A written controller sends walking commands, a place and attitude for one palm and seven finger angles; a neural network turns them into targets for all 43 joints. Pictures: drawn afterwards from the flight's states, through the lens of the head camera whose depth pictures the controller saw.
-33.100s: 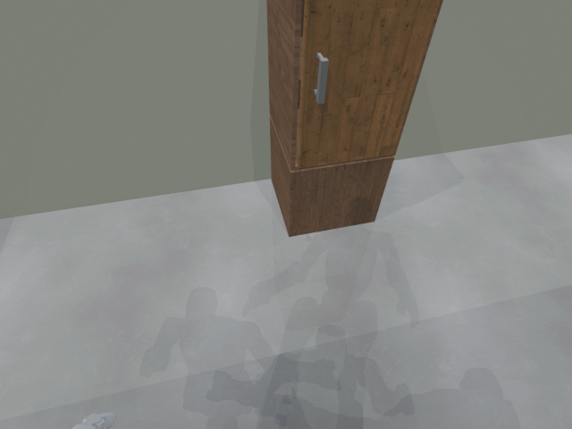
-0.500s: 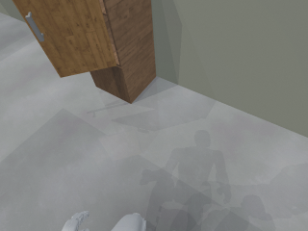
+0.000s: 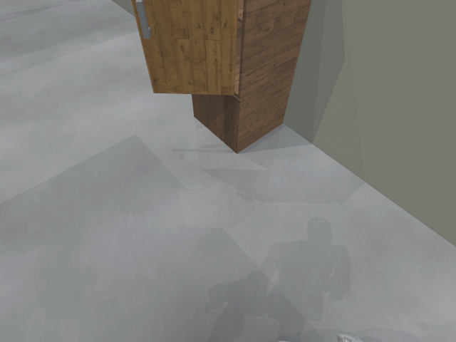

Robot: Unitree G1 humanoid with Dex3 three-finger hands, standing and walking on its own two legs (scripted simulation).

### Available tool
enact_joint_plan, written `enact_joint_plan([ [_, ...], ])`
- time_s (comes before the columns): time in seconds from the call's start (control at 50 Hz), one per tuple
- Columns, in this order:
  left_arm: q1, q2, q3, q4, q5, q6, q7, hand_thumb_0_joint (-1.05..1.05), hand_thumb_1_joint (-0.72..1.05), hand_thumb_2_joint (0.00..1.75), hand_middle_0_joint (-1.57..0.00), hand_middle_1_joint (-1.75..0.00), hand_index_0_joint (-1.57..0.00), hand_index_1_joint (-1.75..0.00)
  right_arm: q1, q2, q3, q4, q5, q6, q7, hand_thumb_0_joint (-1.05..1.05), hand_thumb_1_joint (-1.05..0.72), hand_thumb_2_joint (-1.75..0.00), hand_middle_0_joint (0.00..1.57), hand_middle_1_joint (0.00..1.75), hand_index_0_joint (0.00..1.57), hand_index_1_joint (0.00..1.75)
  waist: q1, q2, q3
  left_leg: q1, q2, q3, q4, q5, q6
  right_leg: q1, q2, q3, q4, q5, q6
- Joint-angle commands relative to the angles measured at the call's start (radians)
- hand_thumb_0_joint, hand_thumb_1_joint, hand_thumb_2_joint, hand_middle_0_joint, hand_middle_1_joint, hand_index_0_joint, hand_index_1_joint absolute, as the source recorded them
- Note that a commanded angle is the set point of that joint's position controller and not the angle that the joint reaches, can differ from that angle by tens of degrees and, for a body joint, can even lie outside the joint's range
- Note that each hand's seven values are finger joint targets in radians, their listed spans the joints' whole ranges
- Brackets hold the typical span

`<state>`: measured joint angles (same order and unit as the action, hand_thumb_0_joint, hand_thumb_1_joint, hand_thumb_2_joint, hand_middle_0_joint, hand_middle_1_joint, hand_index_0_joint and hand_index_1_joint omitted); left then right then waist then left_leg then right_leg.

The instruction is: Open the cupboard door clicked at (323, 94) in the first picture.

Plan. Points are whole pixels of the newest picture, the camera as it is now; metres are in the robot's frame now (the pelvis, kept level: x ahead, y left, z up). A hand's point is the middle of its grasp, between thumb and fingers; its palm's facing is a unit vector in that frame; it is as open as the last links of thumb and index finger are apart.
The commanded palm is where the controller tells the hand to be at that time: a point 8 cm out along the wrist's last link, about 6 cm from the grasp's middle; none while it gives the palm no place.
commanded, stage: take the last steps up to it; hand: left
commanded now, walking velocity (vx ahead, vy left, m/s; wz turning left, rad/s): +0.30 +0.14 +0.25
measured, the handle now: (144, 17) +1.09 +0.41 +0.01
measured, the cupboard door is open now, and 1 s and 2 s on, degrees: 48 48 48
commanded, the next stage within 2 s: come to a stop and stand still in 1.54 s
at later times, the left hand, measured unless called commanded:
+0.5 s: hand out of the picture -0.02 +0.18 -0.18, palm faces +0.25 -0.96 -0.15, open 7.3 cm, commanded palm none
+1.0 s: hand (138, 235) +0.34 +0.25 -0.15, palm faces +0.11 -0.97 -0.22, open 7.3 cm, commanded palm none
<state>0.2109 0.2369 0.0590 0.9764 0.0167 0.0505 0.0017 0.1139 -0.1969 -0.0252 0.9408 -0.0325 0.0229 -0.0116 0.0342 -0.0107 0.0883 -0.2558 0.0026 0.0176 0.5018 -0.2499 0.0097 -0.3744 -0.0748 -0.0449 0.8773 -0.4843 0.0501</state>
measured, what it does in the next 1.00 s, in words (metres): walks ahead: right foot, then left foot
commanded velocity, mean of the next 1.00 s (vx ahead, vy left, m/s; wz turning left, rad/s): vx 0.30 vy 0.08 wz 0.04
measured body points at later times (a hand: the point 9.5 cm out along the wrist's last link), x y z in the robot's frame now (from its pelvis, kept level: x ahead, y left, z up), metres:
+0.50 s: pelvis +0.10 +0.05 -0.01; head +0.14 +0.06 +0.43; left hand -0.03 +0.23 -0.16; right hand +0.24 -0.18 -0.16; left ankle +0.16 +0.17 -0.74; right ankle +0.00 -0.13 -0.73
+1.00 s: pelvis +0.26 +0.06 +0.00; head +0.29 +0.04 +0.45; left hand +0.33 +0.30 -0.13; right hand +0.25 -0.17 -0.17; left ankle +0.19 +0.18 -0.67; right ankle +0.29 -0.02 -0.74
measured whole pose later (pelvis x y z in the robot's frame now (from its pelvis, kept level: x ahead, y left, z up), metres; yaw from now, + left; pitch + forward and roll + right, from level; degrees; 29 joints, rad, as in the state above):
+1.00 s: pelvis +0.26 +0.06 +0.00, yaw +5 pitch -1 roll +2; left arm 0.17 0.15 0.04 0.97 0.02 -0.06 -0.01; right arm 0.32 -0.18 -0.05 1.12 -0.03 0.00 0.01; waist -0.02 0.02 0.06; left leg -0.36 0.03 0.07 1.03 -0.38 0.00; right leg -0.25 -0.04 -0.14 0.53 -0.26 -0.05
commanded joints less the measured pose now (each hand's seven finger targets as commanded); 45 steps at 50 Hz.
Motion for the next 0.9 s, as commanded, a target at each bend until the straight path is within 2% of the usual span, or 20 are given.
enact_joint_plan([
  [0.0, 0.101, 0.038, 0.013, -0.039, 0.006, -0.049, -0.015, 0.0, 0.9, 0.9, -0.2, -0.3, -0.2, -0.3, 0.019, -0.199, -0.058, -0.039, 0.007, -0.004, 0.002, 0.0, -0.9, -0.9, 0.2, 0.3, 0.2, 0.3, -0.001, 0.165, -0.103, -0.054, 0.165, -0.195, -0.145, -0.178, 0.121, 0.194, 0.057, -0.081, -0.282, 0.08, -0.011],
  [0.02, 0.157, 0.052, 0.02, -0.019, 0.01, -0.06, -0.014, 0.0, 0.9, 0.9, -0.2, -0.3, -0.2, -0.3, 0.008, -0.18, -0.059, -0.043, 0.012, -0.004, 0.005, 0.0, -0.9, -0.9, 0.2, 0.3, 0.2, 0.3, 0.027, 0.09, -0.084, -0.157, 0.112, -0.162, -0.062, -0.267, 0.088, 0.314, 0.041, -0.068, -0.405, 0.124, -0.017],
  [0.04, 0.222, 0.116, 0.035, -0.006, 0.021, -0.072, -0.007, 0.0, 0.9, 0.9, -0.2, -0.3, -0.2, -0.3, 0.006, -0.125, -0.051, -0.059, 0.022, -0.007, 0.012, 0.0, -0.9, -0.9, 0.2, 0.3, 0.2, 0.3, 0.061, -0.108, -0.067, -0.342, 0.008, -0.062, 0.159, -0.329, 0.033, 0.437, -0.128, 0.144, -0.564, -0.053, -0.064],
  [0.06, 0.266, 0.205, 0.051, -0.006, 0.022, -0.076, 0.003, 0.0, 0.9, 0.9, -0.2, -0.3, -0.2, -0.3, -0.059, -0.09, -0.04, -0.11, 0.019, -0.013, 0.023, 0.0, -0.9, -0.9, 0.2, 0.3, 0.2, 0.3, 0.103, -0.34, -0.019, -0.501, -0.059, 0.008, 0.426, -0.384, -0.013, 0.435, -0.392, 0.52, -0.734, -0.158, -0.18],
  [0.08, 0.267, 0.205, 0.051, -0.012, 0.013, -0.083, 0.014, 0.0, 0.9, 0.9, -0.2, -0.3, -0.2, -0.3, -0.109, -0.146, -0.051, -0.127, 0.008, -0.008, 0.03, 0.0, -0.9, -0.9, 0.2, 0.3, 0.2, 0.3, 0.094, -0.233, 0.02, -0.513, 0.007, -0.078, 0.591, -0.32, -0.013, 0.329, -0.462, 0.593, -0.778, -0.223, -0.234],
  [0.1, 0.206, 0.176, 0.044, -0.013, 0.013, -0.09, 0.017, 0.0, 0.9, 0.9, -0.2, -0.3, -0.2, -0.3, -0.124, -0.138, -0.059, -0.113, 0.006, -0.004, 0.035, 0.0, -0.9, -0.9, 0.2, 0.3, 0.2, 0.3, 0.06, -0.226, 0.075, -0.519, 0.038, -0.114, 0.67, -0.219, -0.011, 0.245, -0.416, 0.558, -0.778, -0.231, -0.224],
  [0.14, 0.106, 0.108, 0.025, -0.028, 0.009, -0.107, 0.012, 0.0, 0.9, 0.9, -0.2, -0.3, -0.2, -0.3, -0.051, -0.113, -0.057, -0.066, 0.004, 0.001, 0.05, 0.0, -0.9, -0.9, 0.2, 0.3, 0.2, 0.3, -0.009, -0.159, 0.055, -0.452, 0.07, -0.081, 0.673, -0.034, -0.035, 0.21, -0.307, 0.257, -0.745, -0.001, -0.15],
  [0.18, 0.137, 0.085, 0.022, -0.009, 0.008, -0.121, 0.013, 0.0, 0.9, 0.9, -0.2, -0.3, -0.2, -0.3, -0.021, -0.083, -0.052, -0.036, 0.009, 0.001, 0.057, 0.0, -0.9, -0.9, 0.2, 0.3, 0.2, 0.3, -0.007, -0.173, 0.023, -0.415, 0.068, -0.029, 0.609, 0.017, -0.051, 0.258, -0.259, 0.119, -0.717, 0.215, -0.128],
  [0.36, 0.263, 0.093, 0.015, 0.101, 0.016, -0.125, 0.016, 0.0, 0.9, 0.9, -0.2, -0.3, -0.2, -0.3, -0.086, -0.017, -0.021, -0.037, 0.015, -0.029, 0.068, 0.0, -0.9, -0.9, 0.2, 0.3, 0.2, 0.3, 0.033, -0.186, 0.005, -0.269, 0.032, 0.102, 0.176, -0.012, -0.027, 0.367, -0.271, -0.029, -0.612, 0.571, -0.13],
  [0.42, 0.191, 0.103, 0.024, 0.096, 0.01, -0.116, 0.015, 0.0, 0.9, 0.9, -0.2, -0.3, -0.2, -0.3, 0.113, -0.058, -0.03, 0.028, 0.009, -0.053, 0.051, 0.0, -0.9, -0.9, 0.2, 0.3, 0.2, 0.3, -0.074, -0.137, -0.06, 0.083, -0.021, 0.155, -0.012, 0.032, 0.002, 0.227, -0.223, -0.096, -0.419, 0.593, -0.099],
  [0.44, 0.202, 0.066, 0.015, 0.089, 0.007, -0.112, 0.008, 0.0, 0.9, 0.9, -0.2, -0.3, -0.2, -0.3, 0.256, -0.125, -0.047, 0.075, 0.003, -0.06, 0.036, 0.0, -0.9, -0.9, 0.2, 0.3, 0.2, 0.3, -0.126, 0.002, -0.151, 0.312, 0.039, 0.102, -0.036, 0.028, 0.026, 0.12, -0.172, -0.131, -0.203, 0.521, -0.075],
  [0.46, 0.232, -0.003, 0.006, 0.063, -0.005, -0.106, 0.001, 0.0, 0.9, 0.9, -0.2, -0.3, -0.2, -0.3, 0.38, -0.239, -0.08, 0.1, -0.008, -0.066, 0.017, 0.0, -0.9, -0.9, 0.2, 0.3, 0.2, 0.3, -0.16, 0.266, -0.249, 0.502, 0.31, -0.282, -0.092, 0.034, 0.126, -0.133, -0.027, -0.174, 0.079, 0.054, -0.029],
  [0.48, 0.125, -0.017, -0.009, 0.011, -0.001, -0.107, 0.003, 0.0, 0.9, 0.9, -0.2, -0.3, -0.2, -0.3, 0.456, -0.273, -0.084, 0.113, 0.002, -0.056, 0.001, 0.0, -0.9, -0.9, 0.2, 0.3, 0.2, 0.3, -0.185, 0.231, -0.226, 0.472, 0.406, -0.397, -0.188, 0.105, 0.193, -0.246, 0.004, -0.074, 0.289, -0.125, -0.048],
  [0.54, 0.043, -0.017, 0.004, 0.02, 0.005, -0.093, -0.001, 0.0, 0.9, 0.9, -0.2, -0.3, -0.2, -0.3, 0.238, -0.142, -0.052, 0.067, 0.004, -0.066, -0.01, 0.0, -0.9, -0.9, 0.2, 0.3, 0.2, 0.3, -0.096, 0.198, -0.062, 0.138, 0.363, -0.267, -0.29, -0.086, 0.18, -0.281, -0.083, 0.03, 0.416, 0.064, -0.061],
  [0.64, 0.083, -0.063, 0.001, 0.032, 0.01, -0.068, -0.017, 0.0, 0.9, 0.9, -0.2, -0.3, -0.2, -0.3, 0.183, -0.091, -0.041, 0.064, 0.001, -0.089, -0.009, 0.0, -0.9, -0.9, 0.2, 0.3, 0.2, 0.3, -0.02, 0.119, -0.032, -0.004, 0.285, -0.061, -0.339, 0.006, 0.163, -0.122, -0.081, -0.009, 0.123, 0.171, -0.049],
  [0.76, -0.016, -0.03, 0.007, -0.028, 0.011, -0.068, -0.025, 0.0, 0.9, 0.9, -0.2, -0.3, -0.2, -0.3, 0.194, -0.118, -0.047, 0.083, -0.002, -0.077, 0.003, 0.0, -0.9, -0.9, 0.2, 0.3, 0.2, 0.3, -0.015, 0.086, 0.0, -0.009, 0.272, -0.042, -0.325, -0.107, 0.163, 0.022, -0.027, -0.053, -0.168, 0.22, -0.044],
  [0.82, 0.058, 0.009, 0.018, -0.007, 0.014, -0.08, -0.022, 0.0, 0.9, 0.9, -0.2, -0.3, -0.2, -0.3, 0.192, -0.106, -0.041, 0.095, 0.002, -0.071, 0.005, 0.0, -0.9, -0.9, 0.2, 0.3, 0.2, 0.3, 0.026, 0.024, -0.02, -0.063, 0.203, -0.001, -0.168, -0.13, 0.104, 0.233, 0.007, -0.071, -0.336, 0.25, -0.052],
  [0.84, 0.145, 0.061, 0.03, 0.014, 0.017, -0.089, -0.018, 0.0, 0.9, 0.9, -0.2, -0.3, -0.2, -0.3, 0.189, -0.085, -0.035, 0.092, 0.01, -0.074, 0.008, 0.0, -0.9, -0.9, 0.2, 0.3, 0.2, 0.3, 0.067, -0.061, -0.05, -0.15, 0.124, 0.069, 0.014, -0.131, 0.063, 0.381, -0.051, 0.022, -0.42, 0.184, -0.077],
  [0.86, 0.249, 0.15, 0.048, 0.044, 0.018, -0.101, -0.011, 0.0, 0.9, 0.9, -0.2, -0.3, -0.2, -0.3, 0.2, -0.038, -0.029, 0.072, 0.016, -0.076, 0.017, 0.0, -0.9, -0.9, 0.2, 0.3, 0.2, 0.3, 0.095, -0.282, -0.083, -0.343, 0.0, 0.16, 0.301, -0.232, 0.011, 0.533, -0.279, 0.348, -0.561, 0.129, -0.172],
  [0.88, 0.3, 0.178, 0.05, 0.051, 0.003, -0.103, 0.001, 0.0, 0.9, 0.9, -0.2, -0.3, -0.2, -0.3, 0.176, -0.076, -0.033, 0.052, 0.013, -0.067, 0.017, 0.0, -0.9, -0.9, 0.2, 0.3, 0.2, 0.3, 0.104, -0.344, -0.1, -0.392, 0.009, 0.082, 0.533, -0.367, 0.003, 0.502, -0.4, 0.549, -0.688, 0.081, -0.246],
])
